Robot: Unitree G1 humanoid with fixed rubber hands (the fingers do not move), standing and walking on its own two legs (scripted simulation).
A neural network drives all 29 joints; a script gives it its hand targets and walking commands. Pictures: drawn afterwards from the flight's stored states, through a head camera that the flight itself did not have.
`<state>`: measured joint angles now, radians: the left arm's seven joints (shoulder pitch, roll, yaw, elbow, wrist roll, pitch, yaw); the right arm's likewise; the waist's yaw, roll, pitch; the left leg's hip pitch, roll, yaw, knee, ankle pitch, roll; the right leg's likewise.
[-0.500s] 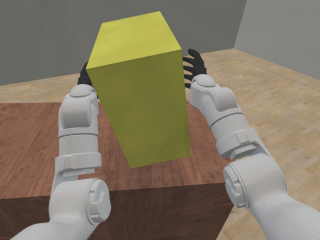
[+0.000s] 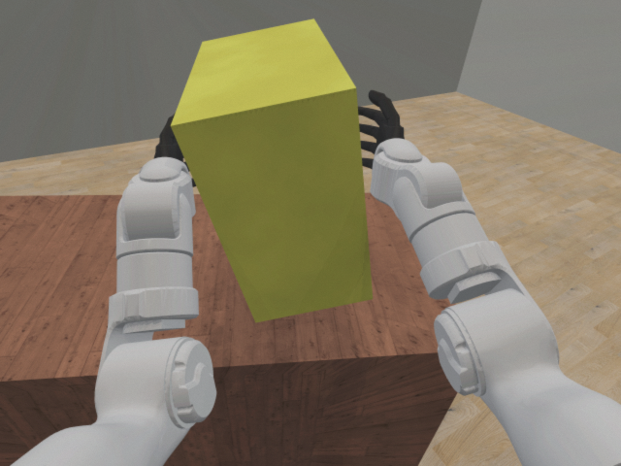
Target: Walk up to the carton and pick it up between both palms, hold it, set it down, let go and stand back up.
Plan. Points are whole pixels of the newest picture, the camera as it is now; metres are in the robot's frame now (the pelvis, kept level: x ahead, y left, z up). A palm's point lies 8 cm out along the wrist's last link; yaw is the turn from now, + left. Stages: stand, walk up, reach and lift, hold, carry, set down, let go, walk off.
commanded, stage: hold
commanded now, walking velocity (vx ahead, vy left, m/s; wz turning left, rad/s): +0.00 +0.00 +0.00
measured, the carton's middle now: (285, 167) +0.45 +0.01 +0.23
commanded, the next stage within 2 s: none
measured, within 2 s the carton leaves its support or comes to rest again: neither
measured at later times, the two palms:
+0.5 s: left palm (172, 171) +0.37 +0.14 +0.26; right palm (388, 152) +0.37 -0.11 +0.29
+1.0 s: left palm (171, 174) +0.36 +0.14 +0.26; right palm (389, 163) +0.37 -0.11 +0.28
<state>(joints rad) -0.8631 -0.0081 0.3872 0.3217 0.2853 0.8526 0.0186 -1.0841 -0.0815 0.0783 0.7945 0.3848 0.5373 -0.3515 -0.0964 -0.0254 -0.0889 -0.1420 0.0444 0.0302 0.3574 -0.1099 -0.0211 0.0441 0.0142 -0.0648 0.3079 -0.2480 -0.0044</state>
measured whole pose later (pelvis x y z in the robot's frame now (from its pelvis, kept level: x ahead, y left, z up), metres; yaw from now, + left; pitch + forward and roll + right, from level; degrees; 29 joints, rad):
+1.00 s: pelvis +0.00 +0.00 +0.00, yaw +0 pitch -7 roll -1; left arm -0.83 -0.02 0.37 0.26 0.30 0.88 0.02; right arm -1.03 -0.08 0.09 0.73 0.39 0.55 -0.36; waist -0.10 -0.02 -0.08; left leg -0.13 0.04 0.03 0.36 -0.11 -0.02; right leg 0.05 0.01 -0.06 0.32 -0.25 0.00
